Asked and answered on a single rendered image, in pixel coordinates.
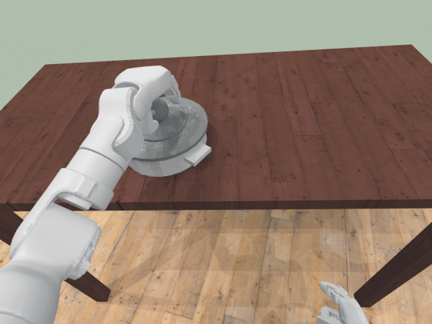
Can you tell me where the lid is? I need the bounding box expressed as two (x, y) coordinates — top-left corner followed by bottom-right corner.
(132, 97), (208, 162)

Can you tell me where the robot right hand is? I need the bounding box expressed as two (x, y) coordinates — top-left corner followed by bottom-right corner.
(317, 281), (369, 324)

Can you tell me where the pot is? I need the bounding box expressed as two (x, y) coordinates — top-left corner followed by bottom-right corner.
(128, 134), (211, 177)

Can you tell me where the left robot upper arm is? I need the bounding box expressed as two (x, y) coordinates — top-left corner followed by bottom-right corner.
(0, 202), (101, 324)

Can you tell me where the left robot forearm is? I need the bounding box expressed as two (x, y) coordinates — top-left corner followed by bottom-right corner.
(9, 79), (152, 259)

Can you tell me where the knob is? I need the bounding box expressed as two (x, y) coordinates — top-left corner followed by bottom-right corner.
(151, 98), (169, 123)

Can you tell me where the robot left hand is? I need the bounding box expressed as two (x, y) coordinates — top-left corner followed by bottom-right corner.
(115, 65), (182, 136)

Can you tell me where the table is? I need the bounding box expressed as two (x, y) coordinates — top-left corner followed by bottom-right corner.
(0, 45), (432, 308)

